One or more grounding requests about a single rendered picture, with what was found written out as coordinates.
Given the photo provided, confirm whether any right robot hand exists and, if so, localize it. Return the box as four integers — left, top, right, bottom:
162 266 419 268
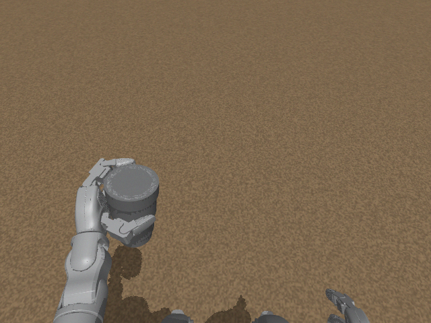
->
325 289 370 323

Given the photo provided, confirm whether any left robot arm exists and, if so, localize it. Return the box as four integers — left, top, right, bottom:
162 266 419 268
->
53 231 112 323

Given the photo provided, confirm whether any cup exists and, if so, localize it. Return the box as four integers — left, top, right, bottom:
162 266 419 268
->
104 164 159 248

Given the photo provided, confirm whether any left robot hand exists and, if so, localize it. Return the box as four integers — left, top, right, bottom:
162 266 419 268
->
75 158 156 244

